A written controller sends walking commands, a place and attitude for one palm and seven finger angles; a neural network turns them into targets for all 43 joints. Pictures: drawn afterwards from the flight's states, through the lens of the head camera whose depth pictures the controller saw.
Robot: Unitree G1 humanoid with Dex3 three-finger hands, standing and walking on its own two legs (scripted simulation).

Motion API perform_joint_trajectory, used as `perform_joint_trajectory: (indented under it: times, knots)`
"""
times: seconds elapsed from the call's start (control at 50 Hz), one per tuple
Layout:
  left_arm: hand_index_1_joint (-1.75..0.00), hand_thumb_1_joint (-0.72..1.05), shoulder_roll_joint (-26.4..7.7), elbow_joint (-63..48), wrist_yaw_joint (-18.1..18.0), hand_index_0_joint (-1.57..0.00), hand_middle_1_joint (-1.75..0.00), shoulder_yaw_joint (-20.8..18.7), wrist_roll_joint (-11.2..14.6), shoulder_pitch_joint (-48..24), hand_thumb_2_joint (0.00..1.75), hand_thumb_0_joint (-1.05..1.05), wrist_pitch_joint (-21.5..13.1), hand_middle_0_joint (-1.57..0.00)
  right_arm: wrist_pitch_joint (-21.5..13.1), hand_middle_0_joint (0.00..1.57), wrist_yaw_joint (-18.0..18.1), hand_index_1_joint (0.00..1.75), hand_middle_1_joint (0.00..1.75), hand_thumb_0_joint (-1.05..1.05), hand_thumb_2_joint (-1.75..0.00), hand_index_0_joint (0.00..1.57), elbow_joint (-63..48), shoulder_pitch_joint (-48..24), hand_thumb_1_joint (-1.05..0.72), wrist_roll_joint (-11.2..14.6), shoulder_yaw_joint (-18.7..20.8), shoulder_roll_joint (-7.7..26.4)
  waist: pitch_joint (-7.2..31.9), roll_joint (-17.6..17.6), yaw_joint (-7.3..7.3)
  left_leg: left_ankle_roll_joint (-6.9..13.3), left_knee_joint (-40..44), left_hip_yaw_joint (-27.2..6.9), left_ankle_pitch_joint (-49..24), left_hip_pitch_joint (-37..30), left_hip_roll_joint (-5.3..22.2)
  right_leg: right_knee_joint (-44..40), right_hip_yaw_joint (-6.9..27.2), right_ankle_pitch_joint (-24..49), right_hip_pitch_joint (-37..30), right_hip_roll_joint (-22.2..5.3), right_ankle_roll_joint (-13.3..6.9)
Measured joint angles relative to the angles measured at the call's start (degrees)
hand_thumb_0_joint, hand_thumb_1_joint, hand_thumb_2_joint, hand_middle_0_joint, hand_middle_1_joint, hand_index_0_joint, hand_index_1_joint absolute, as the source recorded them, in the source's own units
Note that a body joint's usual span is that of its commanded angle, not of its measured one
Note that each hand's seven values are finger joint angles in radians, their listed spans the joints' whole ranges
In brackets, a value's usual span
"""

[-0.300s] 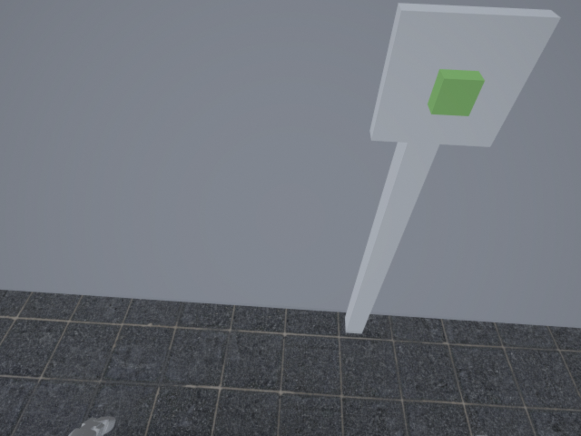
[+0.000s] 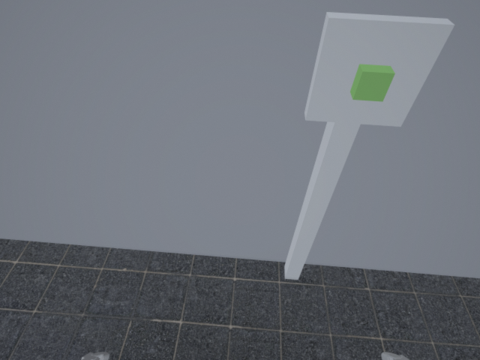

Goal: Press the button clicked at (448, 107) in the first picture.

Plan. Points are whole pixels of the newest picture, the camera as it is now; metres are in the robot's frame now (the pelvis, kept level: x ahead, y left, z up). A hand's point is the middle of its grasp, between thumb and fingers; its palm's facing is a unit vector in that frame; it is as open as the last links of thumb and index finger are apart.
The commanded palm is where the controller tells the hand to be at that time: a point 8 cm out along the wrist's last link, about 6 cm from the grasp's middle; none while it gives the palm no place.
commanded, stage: stand and wait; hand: left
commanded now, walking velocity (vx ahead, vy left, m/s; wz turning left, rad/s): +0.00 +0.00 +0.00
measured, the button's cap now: (370, 82) +0.57 -0.21 +0.20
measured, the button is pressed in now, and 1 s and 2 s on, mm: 0 0 0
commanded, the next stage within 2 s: look at it before walking up in 0.52 s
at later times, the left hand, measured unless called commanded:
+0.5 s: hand out of the picture +0.05 +0.24 -0.15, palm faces -0.01 -0.94 -0.34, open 7.3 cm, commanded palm none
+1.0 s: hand out of the picture +0.06 +0.23 -0.15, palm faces -0.02 -0.94 -0.33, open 7.3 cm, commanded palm none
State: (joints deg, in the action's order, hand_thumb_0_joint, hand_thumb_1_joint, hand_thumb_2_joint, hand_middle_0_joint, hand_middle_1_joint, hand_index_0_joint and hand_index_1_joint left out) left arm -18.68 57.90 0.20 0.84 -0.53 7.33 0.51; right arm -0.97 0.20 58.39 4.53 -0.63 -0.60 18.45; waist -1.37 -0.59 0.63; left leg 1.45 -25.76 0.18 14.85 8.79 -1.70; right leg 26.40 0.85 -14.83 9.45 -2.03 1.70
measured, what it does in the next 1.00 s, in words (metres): stands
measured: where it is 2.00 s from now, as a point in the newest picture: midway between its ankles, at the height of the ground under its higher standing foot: outside the picture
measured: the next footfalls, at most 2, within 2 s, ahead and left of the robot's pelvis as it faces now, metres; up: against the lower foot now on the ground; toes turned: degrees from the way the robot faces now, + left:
none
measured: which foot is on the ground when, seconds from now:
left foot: down 0.00-1.00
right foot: down 0.00-1.00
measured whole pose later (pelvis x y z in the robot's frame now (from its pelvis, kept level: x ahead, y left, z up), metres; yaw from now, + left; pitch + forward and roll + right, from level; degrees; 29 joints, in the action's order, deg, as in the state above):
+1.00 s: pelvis -0.01 -0.02 +0.01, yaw +0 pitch -2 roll +0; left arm -19.4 62.4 0.4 0.3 -0.5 7.4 -0.2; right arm -0.9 0.1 63.9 6.7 -0.3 -0.4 19.5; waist -2.4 -0.2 0.2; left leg -0.3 -21.4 -0.5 11.2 8.2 0.0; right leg 22.1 0.1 -11.3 8.8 -0.4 0.1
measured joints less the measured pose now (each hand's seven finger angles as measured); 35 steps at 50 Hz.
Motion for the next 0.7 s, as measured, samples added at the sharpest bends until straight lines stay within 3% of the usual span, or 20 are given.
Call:
perform_joint_trajectory:
  times: [0.7]
  knots:
    - [-0.3, 0.91, -0.69, 4.33, 0.15, -0.21, -0.3, -0.49, 0.07, -0.02, 0.9, 0.01, -0.56, -0.2, 0.09, 0.21, -0.13, 0.3, 0.3, 0.01, -0.89, 0.2, 5.51, 2.72, -0.91, 0.26, 0.15, 0.98, -0.59, 0.62, -0.59, -1.53, 3.92, -0.77, -3.73, -0.44, 1.35, -3.55, -0.78, 3.44, -0.36, 1.31, -1.38]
